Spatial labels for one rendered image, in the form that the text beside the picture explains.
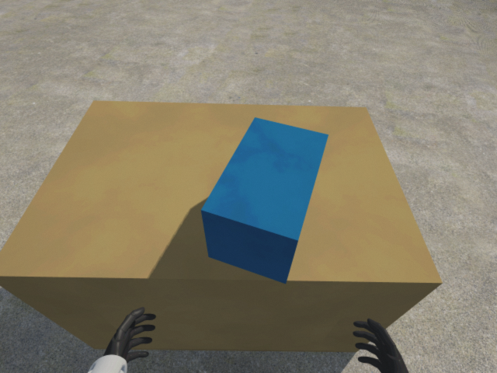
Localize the right robot hand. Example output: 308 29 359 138
353 319 408 373

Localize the left robot forearm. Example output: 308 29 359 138
88 355 127 373

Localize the carton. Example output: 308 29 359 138
201 117 328 284

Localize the pedestal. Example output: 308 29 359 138
0 100 443 352

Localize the left robot hand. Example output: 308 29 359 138
103 307 156 363

